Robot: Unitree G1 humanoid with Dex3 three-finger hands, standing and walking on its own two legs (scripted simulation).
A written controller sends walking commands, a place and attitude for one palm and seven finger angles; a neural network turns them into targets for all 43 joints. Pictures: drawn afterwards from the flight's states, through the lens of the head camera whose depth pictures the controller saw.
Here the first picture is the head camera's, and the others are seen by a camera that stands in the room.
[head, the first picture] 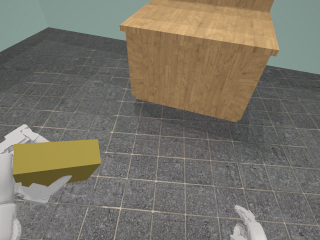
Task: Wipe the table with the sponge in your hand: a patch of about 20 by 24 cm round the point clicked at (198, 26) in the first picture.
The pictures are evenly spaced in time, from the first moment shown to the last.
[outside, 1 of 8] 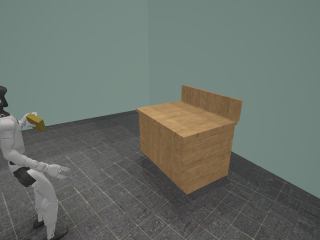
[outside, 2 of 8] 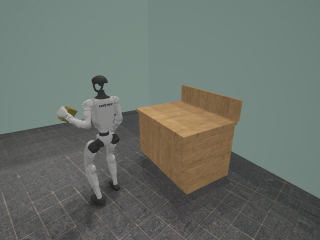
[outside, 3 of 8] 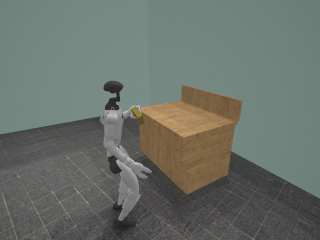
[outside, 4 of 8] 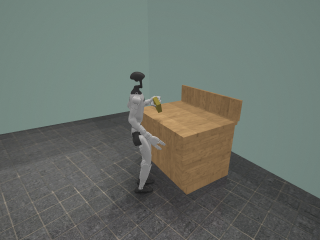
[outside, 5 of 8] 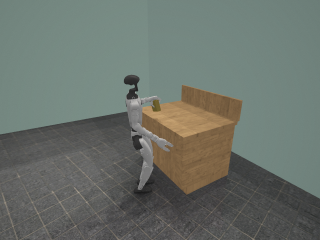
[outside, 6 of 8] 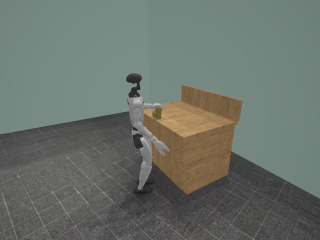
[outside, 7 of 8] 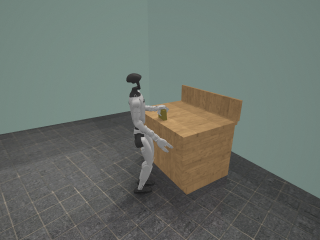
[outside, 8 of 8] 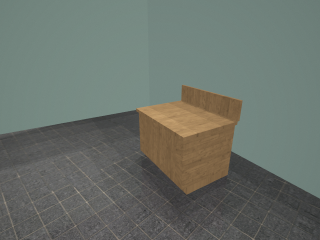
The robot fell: yes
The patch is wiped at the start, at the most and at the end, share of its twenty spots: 0.00 0.75 0.75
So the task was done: no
